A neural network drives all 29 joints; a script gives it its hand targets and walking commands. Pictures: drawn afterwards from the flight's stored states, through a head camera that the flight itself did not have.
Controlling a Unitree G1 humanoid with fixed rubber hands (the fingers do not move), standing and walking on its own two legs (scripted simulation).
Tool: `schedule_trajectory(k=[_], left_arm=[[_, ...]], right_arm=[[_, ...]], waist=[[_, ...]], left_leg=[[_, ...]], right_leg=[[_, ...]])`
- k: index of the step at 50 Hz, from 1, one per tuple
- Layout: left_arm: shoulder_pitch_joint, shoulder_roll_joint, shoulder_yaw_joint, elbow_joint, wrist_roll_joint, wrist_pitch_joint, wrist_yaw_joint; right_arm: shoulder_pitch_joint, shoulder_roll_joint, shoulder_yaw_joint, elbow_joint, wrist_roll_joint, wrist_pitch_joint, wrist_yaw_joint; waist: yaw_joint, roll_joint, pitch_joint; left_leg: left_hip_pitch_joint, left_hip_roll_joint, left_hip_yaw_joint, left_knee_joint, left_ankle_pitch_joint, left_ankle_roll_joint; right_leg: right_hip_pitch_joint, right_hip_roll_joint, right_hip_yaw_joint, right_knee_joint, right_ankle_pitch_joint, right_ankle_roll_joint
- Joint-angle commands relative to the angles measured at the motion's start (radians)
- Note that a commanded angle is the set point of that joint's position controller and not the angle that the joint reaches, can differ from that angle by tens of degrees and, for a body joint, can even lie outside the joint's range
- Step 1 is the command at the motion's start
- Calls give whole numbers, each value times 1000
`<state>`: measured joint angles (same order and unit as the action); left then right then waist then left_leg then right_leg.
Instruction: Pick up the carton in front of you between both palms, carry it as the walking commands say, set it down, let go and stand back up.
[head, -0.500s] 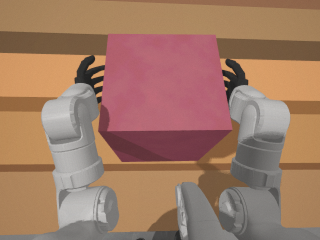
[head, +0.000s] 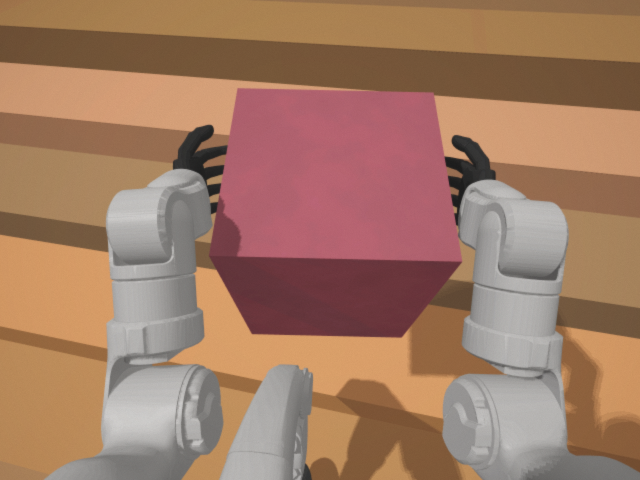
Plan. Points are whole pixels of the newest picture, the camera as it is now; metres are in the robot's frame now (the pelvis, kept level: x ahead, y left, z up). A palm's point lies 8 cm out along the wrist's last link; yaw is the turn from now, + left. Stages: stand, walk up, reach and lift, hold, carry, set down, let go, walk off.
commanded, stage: carry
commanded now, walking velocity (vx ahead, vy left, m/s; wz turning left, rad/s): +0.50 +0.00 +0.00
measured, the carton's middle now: (330, 229) +0.39 +0.05 +0.10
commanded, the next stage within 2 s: none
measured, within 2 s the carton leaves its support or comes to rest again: neither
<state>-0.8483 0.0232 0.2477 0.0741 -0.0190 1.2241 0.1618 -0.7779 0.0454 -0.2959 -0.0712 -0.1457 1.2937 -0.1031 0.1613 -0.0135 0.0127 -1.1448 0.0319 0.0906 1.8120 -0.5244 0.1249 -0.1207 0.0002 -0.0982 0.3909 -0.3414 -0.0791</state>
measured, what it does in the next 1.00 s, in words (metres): climbs: left foot 0.14 m higher, then right foot 0.14 m higher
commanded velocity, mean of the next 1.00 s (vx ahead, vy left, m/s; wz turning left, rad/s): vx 0.50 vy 0.00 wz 0.00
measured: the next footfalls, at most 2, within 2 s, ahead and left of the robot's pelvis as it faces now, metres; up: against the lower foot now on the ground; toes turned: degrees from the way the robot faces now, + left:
left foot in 0.08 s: +0.25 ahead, +0.11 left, +0.14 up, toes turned +4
right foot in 0.52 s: +0.54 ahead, -0.17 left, +0.28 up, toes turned -9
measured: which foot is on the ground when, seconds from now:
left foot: up 0.00-0.06, down 0.08-0.54, up 0.56-0.98, down 1.00-1.00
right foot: down 0.00-0.12, up 0.14-0.50, down 0.52-1.00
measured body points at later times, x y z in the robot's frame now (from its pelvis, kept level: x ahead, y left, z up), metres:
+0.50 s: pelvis +0.32 -0.02 +0.15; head +0.35 -0.01 +0.59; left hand +0.74 +0.09 +0.34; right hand +0.70 -0.21 +0.35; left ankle +0.21 +0.11 -0.60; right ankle +0.48 -0.16 -0.42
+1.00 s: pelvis +0.63 -0.03 +0.29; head +0.65 -0.06 +0.74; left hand +1.02 +0.12 +0.48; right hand +1.03 -0.19 +0.47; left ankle +0.82 +0.08 -0.28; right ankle +0.50 -0.16 -0.46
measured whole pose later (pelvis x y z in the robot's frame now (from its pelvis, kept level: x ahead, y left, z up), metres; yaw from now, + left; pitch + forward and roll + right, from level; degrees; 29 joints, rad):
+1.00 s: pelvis +0.63 -0.03 +0.29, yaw -1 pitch +5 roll +3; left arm -0.91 0.03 0.30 0.14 0.04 1.35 0.15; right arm -0.92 -0.03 -0.27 0.12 -0.10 1.39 -0.12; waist 0.04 0.01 -0.06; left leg -1.11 0.09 0.15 1.36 -0.34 0.13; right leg 0.01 -0.12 -0.12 0.23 -0.25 -0.02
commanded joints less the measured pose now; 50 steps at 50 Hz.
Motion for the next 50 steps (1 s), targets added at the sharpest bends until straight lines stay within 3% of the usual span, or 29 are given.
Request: schedule_trajectory(k=[1,2,3,4,5,6,7,8,10,12,15,18,21,23,26,27,28,29,30,32,33,35,38,40,42,45,47,48,50], left_arm=[[-722,-1041,-613,-17,-459,76,-326],[-727,-1027,-576,14,-445,93,-323],[-726,-1012,-553,34,-425,107,-317],[-725,-1013,-530,41,-403,121,-312],[-740,-1019,-512,36,-387,134,-306],[-774,-1025,-494,34,-369,142,-298],[-690,-988,-472,57,-317,145,-290],[-618,-974,-415,98,-277,139,-280],[-666,-946,-366,46,-206,127,-265],[-755,-900,-338,-20,-161,118,-243],[-743,-853,-348,-23,-131,107,-214],[-686,-837,-361,36,-112,132,-202],[-693,-853,-380,97,-118,151,-199],[-736,-882,-400,115,-135,159,-197],[-779,-986,-446,124,-227,168,-205],[-800,-1035,-469,121,-271,164,-213],[-816,-1080,-492,128,-309,155,-224],[-807,-1111,-503,110,-357,136,-243],[-829,-1169,-519,69,-399,121,-262],[-993,-1235,-576,-85,-470,90,-286],[-1050,-1259,-599,-139,-498,82,-293],[-1056,-1264,-627,-173,-525,73,-297],[-967,-1233,-633,-164,-505,76,-296],[-898,-1173,-624,-136,-480,86,-293],[-843,-1118,-601,-100,-450,99,-291],[-839,-1067,-570,-47,-427,118,-300],[-830,-1057,-541,-11,-423,134,-305],[-830,-1047,-518,8,-409,142,-305],[-791,-1027,-475,57,-372,155,-299]], right_arm=[[-701,747,595,66,307,1,117],[-719,760,602,83,333,17,114],[-762,796,621,84,369,30,115],[-791,834,632,89,405,42,121],[-852,874,656,66,432,46,125],[-852,917,670,86,467,48,134],[-808,967,666,103,528,48,148],[-820,999,672,100,563,35,162],[-1005,1101,704,-11,641,15,193],[-1156,1159,722,-86,718,9,213],[-1179,1144,706,-61,746,16,222],[-1070,1079,635,31,688,40,215],[-1001,1032,583,117,632,63,223],[-1007,1019,545,163,606,74,232],[-967,1012,484,213,544,96,235],[-951,1005,467,233,515,98,232],[-925,983,450,255,475,94,225],[-825,981,434,283,421,84,219],[-810,958,405,279,382,69,210],[-849,950,405,208,343,54,197],[-877,943,415,172,341,47,188],[-879,921,440,128,344,32,171],[-796,904,492,114,333,19,156],[-767,890,519,123,341,26,152],[-762,883,540,137,349,40,148],[-775,853,551,172,354,55,140],[-802,855,555,181,380,67,136],[-834,875,564,182,405,72,136],[-841,937,574,205,455,79,141]], waist=[[-106,-22,-261],[-151,-139,-335],[-192,-237,-436],[-261,-275,-522],[-316,-220,-615],[-407,-50,-711],[-295,132,-674],[-313,217,-831],[-278,70,-716],[-225,-2,-535],[-244,-48,-461],[-310,76,-453],[-296,72,-370],[-223,98,-327],[-56,341,-554],[34,262,-628],[57,104,-750],[-19,-238,-734],[-49,-200,-856],[-81,-65,-699],[-86,-42,-608],[-103,-41,-538],[-75,29,-513],[-32,-75,-521],[2,-74,-469],[-61,-20,-309],[-114,-113,-289],[-147,-182,-349],[-246,-301,-517]], left_leg=[[287,-1,164,-493,98,-3],[548,-59,204,-557,257,29],[653,-98,222,-598,316,48],[769,-129,217,-685,348,44],[892,-183,208,-918,366,34],[1171,-110,6,-1155,643,136],[1346,144,-426,-1290,1287,219],[1433,270,-730,-1256,1465,370],[1348,242,-720,-1262,779,274],[1176,216,-597,-1332,372,158],[1190,247,-491,-1416,458,148],[1413,299,-463,-1433,556,187],[1429,244,-356,-1519,417,117],[1027,152,-121,-1720,519,80],[990,152,88,-1363,1678,38],[1021,94,108,-1063,1650,-5],[831,41,-34,-722,1260,-75],[494,-143,-64,-281,300,-150],[495,-136,-268,50,278,-105],[325,-61,-230,109,296,-63],[254,-30,-222,78,291,-40],[213,8,-196,-2,293,-15],[158,17,-92,-191,218,-17],[-86,20,-80,87,98,4],[-418,40,-136,331,-90,20],[-359,92,-45,35,-23,-12],[154,87,75,-423,93,-19],[448,32,149,-530,259,5],[692,-87,220,-646,358,33]], right_leg=[[-58,-140,72,-280,659,-153],[-143,-137,-20,-213,1199,-146],[-74,-159,-63,-98,1529,-136],[-18,-179,-75,51,1710,-112],[75,-132,-94,329,1787,-71],[-59,-38,-68,811,1638,62],[-383,94,15,1115,171,77],[-522,175,230,1530,65,84],[-723,77,295,1573,70,-6],[-787,-4,259,1470,62,-40],[-857,-33,158,1376,-41,-41],[-1209,-58,123,1620,-173,-63],[-1334,-115,85,1475,-228,-51],[-805,-120,-32,911,-143,-43],[-252,63,-202,738,105,-76],[-83,109,-198,476,170,-64],[221,0,114,310,279,-129],[326,-287,738,40,637,-250],[312,-344,823,81,750,-313],[222,-305,670,144,455,-242],[167,-282,615,122,209,-192],[148,-266,509,72,60,-154],[217,-286,403,46,309,-162],[395,-349,436,-1,435,-219],[583,-407,473,-19,339,-228],[369,-300,292,-166,102,-126],[11,-201,60,-352,302,-113],[-130,-162,-74,-316,747,-113],[-9,-180,-107,-32,1532,-95]])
